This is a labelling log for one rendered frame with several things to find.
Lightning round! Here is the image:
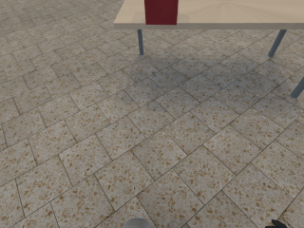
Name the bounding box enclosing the robot left thigh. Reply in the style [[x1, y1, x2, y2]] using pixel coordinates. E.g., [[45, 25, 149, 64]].
[[122, 218, 152, 228]]

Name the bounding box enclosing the carton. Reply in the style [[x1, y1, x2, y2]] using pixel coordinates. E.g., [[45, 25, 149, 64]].
[[144, 0, 179, 26]]

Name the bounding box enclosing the table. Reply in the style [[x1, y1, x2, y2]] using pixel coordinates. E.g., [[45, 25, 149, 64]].
[[113, 0, 304, 98]]

